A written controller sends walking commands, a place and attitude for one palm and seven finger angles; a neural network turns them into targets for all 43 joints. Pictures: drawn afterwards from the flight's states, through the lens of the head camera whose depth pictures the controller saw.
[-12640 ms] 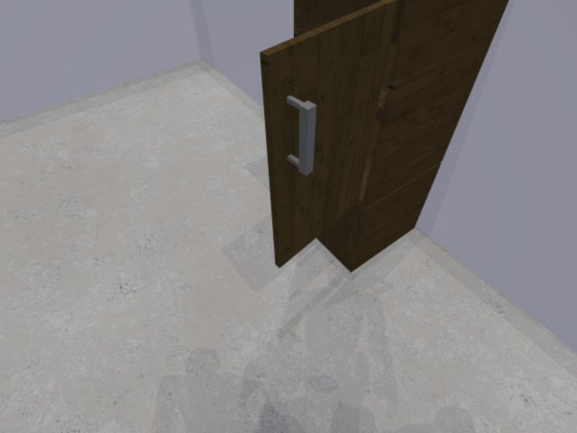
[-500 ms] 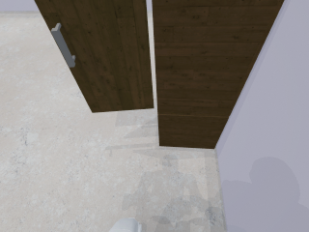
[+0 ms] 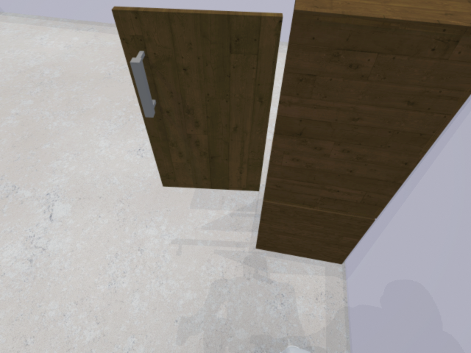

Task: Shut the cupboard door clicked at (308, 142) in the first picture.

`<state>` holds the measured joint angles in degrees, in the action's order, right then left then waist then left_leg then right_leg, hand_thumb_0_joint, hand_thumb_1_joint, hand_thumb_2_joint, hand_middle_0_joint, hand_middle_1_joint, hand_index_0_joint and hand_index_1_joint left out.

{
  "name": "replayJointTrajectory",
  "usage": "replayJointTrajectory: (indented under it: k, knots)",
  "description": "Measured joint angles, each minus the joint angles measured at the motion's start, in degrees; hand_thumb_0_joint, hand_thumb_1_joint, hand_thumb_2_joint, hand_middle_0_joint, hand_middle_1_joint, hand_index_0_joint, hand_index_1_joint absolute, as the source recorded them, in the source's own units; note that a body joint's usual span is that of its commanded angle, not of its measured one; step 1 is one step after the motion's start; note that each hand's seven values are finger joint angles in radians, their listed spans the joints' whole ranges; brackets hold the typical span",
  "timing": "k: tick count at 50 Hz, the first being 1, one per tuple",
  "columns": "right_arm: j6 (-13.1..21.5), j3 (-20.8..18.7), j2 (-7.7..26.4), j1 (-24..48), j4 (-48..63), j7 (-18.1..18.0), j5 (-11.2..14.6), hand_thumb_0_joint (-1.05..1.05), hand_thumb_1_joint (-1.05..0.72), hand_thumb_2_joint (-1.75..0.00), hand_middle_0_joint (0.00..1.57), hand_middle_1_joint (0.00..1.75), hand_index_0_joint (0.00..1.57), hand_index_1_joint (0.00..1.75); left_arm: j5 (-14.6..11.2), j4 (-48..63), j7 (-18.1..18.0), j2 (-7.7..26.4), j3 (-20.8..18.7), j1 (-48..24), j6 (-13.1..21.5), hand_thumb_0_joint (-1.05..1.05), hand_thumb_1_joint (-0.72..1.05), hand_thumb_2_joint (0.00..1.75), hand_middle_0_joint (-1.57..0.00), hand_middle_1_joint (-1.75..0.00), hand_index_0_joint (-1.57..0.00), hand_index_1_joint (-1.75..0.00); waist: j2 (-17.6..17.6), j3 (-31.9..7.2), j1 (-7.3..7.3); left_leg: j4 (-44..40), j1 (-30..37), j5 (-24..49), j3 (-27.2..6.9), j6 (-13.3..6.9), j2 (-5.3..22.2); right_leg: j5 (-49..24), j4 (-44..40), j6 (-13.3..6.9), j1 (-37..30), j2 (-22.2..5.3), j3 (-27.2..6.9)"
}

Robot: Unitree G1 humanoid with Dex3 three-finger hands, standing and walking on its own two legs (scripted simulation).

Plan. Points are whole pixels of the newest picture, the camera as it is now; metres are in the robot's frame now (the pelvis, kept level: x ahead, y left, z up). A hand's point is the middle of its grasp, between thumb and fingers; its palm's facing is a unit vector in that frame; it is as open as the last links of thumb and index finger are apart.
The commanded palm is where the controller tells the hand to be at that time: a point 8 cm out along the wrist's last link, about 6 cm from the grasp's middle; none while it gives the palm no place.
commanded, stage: take the last steps up to it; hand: left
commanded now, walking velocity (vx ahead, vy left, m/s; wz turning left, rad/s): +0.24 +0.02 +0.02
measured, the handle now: (145, 85) +0.66 +0.27 +0.08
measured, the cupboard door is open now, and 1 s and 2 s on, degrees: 98 98 98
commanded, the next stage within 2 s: come to a stop and stand still in 0.30 s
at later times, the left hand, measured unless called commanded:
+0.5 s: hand out of the picture +0.13 +0.16 -0.18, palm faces +0.11 -0.98 -0.16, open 7.3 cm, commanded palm none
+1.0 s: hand (164, 310) +0.22 +0.17 -0.17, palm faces +0.03 -0.96 -0.28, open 7.4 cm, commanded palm none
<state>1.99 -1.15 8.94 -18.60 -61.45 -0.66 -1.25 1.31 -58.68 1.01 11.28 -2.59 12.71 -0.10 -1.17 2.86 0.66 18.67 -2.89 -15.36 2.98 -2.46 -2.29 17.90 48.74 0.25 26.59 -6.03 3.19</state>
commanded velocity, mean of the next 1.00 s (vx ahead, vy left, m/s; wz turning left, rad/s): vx -0.03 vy -0.03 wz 0.02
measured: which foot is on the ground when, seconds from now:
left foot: down 0.00-0.12, up 0.14-0.48, down 0.50-0.88, up 0.90-1.00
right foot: up 0.00-0.10, down 0.12-0.52, up 0.54-0.86, down 0.88-1.00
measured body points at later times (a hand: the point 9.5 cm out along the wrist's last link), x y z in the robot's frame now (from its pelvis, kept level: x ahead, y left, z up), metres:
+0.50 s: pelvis +0.16 +0.00 -0.01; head +0.19 +0.01 +0.44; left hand +0.12 +0.21 -0.17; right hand +0.22 -0.23 -0.16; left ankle +0.22 +0.12 -0.74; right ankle +0.09 -0.13 -0.74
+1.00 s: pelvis +0.17 -0.04 -0.01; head +0.19 -0.06 +0.44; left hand +0.22 +0.22 -0.15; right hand +0.21 -0.29 -0.17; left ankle +0.16 +0.10 -0.70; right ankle +0.15 -0.15 -0.74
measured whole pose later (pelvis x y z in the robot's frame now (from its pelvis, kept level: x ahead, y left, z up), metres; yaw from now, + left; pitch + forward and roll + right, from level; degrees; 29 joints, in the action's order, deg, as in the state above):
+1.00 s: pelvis +0.17 -0.04 -0.01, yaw +0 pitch +0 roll +1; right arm -4.6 -4.7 13.5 -10.1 -60.2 -0.6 -0.5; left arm 1.7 -56.4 -1.6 10.9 -2.6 12.0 -1.4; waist 1.9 2.5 -0.2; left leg 52.3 -24.4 -25.4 1.4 1.0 1.4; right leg 18.6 32.7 -0.7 14.6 -2.1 3.0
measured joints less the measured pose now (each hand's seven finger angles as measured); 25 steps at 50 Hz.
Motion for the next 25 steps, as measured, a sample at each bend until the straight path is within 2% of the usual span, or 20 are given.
replayJointTrajectory:
  k: [4,6,7,9,11,13,15,19,23,24,25]
  knots:
    - [-0.39,-0.25,0.01,-2.56,-1.95,0.10,-0.15,0.01,-0.91,-0.90,0.21,0.30,0.20,0.30,-0.05,0.69,0.22,-0.88,0.13,-1.76,0.31,0.01,0.91,0.90,-0.19,-0.30,-0.20,-0.30,0.74,0.35,-1.24,1.59,1.57,-3.13,0.64,1.01,0.38,-1.24,-9.56,-0.23,-3.23,0.94,1.29]
    - [-0.56,-0.31,-0.01,-3.99,-2.74,0.12,0.07,0.01,-0.91,-0.90,0.21,0.30,0.20,0.30,0.02,1.14,0.31,-1.00,0.05,-2.22,1.20,0.01,0.90,0.90,-0.19,-0.30,-0.20,-0.30,0.91,0.35,-1.60,6.05,0.87,-6.70,0.76,1.84,0.80,-4.36,-15.29,-1.05,-6.61,1.88,1.71]
    - [-0.79,-0.42,0.19,-4.12,-3.24,0.17,0.33,0.01,-0.91,-0.90,0.20,0.30,0.20,0.30,0.10,1.09,0.16,-1.39,-0.08,-2.74,1.97,0.01,0.90,0.90,-0.19,-0.30,-0.20,-0.30,1.70,0.86,-1.68,11.09,-0.83,-8.85,0.53,1.62,1.63,-5.46,-14.55,-1.70,-6.83,2.44,2.18]
    - [-1.72,-0.75,0.59,-3.70,-3.92,0.37,0.61,0.01,-0.91,-0.90,0.20,0.30,0.20,0.30,-0.18,1.19,-0.33,-2.34,0.11,-3.21,3.05,0.01,0.90,0.90,-0.20,-0.30,-0.20,-0.30,2.97,1.79,-2.19,25.78,-6.73,-13.35,-0.82,1.32,2.49,-2.90,-13.42,-2.40,-8.30,2.94,3.84]
    - [-2.39,-1.26,0.92,-2.76,-4.18,0.58,0.54,0.01,-0.91,-0.90,0.20,0.30,0.20,0.30,-0.39,1.29,-0.95,-3.24,0.21,-2.56,3.30,0.01,0.90,0.90,-0.20,-0.30,-0.20,-0.30,3.35,1.80,-2.06,36.06,-12.83,-11.63,-1.04,1.45,3.18,-1.83,-15.93,-2.50,-10.82,3.21,4.90]
    - [-2.68,-1.58,0.98,-1.33,-3.69,0.76,0.30,0.01,-0.91,-0.90,0.20,0.30,0.20,0.30,-0.81,1.19,-2.05,-3.27,-0.66,-1.61,3.67,0.00,0.93,0.90,-0.20,-0.30,-0.20,-0.30,3.15,1.49,-1.87,39.60,-17.94,-7.61,-0.86,2.12,4.39,-2.96,-19.94,-2.14,-13.35,3.56,5.61]
    - [-2.59,-1.81,0.91,0.32,-2.78,0.94,0.19,0.01,-0.91,-0.90,0.20,0.30,0.20,0.30,-0.68,0.41,-2.27,-2.71,-0.73,-0.46,4.03,-0.01,0.94,0.90,-0.20,-0.30,-0.20,-0.30,2.65,1.05,-1.74,38.19,-21.40,-4.31,-0.44,2.95,5.58,-3.97,-23.78,-2.18,-15.64,3.83,5.99]
    - [-1.99,-1.94,0.70,3.71,-0.81,1.23,0.33,0.01,-0.91,-0.90,0.20,0.30,0.20,0.30,-0.34,-2.13,-1.87,-2.58,-0.12,2.02,4.15,0.00,0.94,0.90,-0.20,-0.30,-0.20,-0.30,1.61,0.42,-1.05,27.84,-23.25,-1.06,0.68,4.31,6.58,-4.24,-28.08,-1.55,-19.03,3.60,5.89]
    - [-1.10,-1.68,0.96,6.78,0.18,1.05,0.42,0.01,-0.92,-0.90,0.20,0.30,0.20,0.30,-0.26,-4.53,-1.66,-3.38,0.42,4.38,3.61,0.00,0.92,0.90,-0.20,-0.30,-0.20,-0.30,1.09,0.35,0.39,16.05,-20.11,2.68,1.41,4.69,5.63,-1.30,-26.81,0.11,-21.18,2.80,5.45]
    - [-0.71,-1.45,1.12,7.36,0.37,0.97,0.44,0.01,-0.92,-0.90,0.20,0.30,0.20,0.30,-0.31,-5.04,-1.78,-3.61,0.59,5.03,3.29,0.00,0.92,0.90,-0.20,-0.30,-0.20,-0.30,1.16,0.30,0.73,12.53,-18.47,6.65,1.49,4.68,5.40,0.11,-25.26,0.65,-21.31,2.71,5.29]
    - [-0.23,-1.20,1.36,7.76,0.65,0.81,0.43,0.01,-0.92,-0.90,0.20,0.30,0.20,0.30,-0.43,-5.44,-1.96,-3.87,0.86,5.74,2.90,0.00,0.92,0.90,-0.20,-0.30,-0.20,-0.30,1.60,0.07,1.01,10.52,-17.06,11.30,1.47,3.85,5.61,1.86,-23.08,1.21,-21.09,2.87,5.17]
